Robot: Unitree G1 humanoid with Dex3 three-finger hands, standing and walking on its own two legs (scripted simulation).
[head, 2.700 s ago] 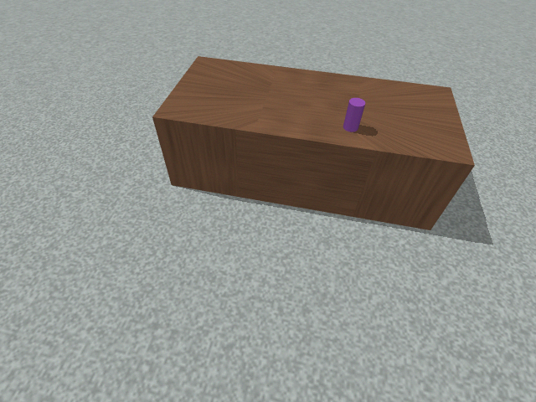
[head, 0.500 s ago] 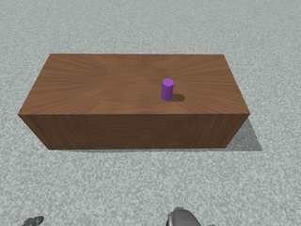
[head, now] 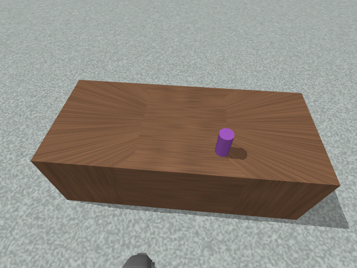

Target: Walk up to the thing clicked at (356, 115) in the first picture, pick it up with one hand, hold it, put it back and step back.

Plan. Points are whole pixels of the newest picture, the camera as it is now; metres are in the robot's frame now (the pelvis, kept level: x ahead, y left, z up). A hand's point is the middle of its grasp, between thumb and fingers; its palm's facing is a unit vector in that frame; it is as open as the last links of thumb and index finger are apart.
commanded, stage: walk up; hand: right
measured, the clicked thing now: (224, 142) +0.65 -0.15 -0.28
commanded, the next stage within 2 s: stand in 1.92 s
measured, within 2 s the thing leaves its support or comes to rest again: neither
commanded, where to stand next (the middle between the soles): +0.22 +0.03 m, yaw -2 degrees
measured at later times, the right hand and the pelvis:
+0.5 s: hand (277, 264) +0.18 -0.23 -0.17, palm faces +0.00 +0.94 -0.33, open 7.4 cm; pelvis +0.14 +0.03 -0.01, yaw -2 degrees
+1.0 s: hand (269, 244) +0.22 -0.21 -0.14, palm faces -0.04 +0.92 -0.38, open 7.3 cm; pelvis +0.16 +0.05 +0.01, yaw -1 degrees
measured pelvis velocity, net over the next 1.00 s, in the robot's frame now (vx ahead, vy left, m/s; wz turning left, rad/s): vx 0.16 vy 0.05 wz -0.02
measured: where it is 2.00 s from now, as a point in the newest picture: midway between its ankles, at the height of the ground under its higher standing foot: outside the picture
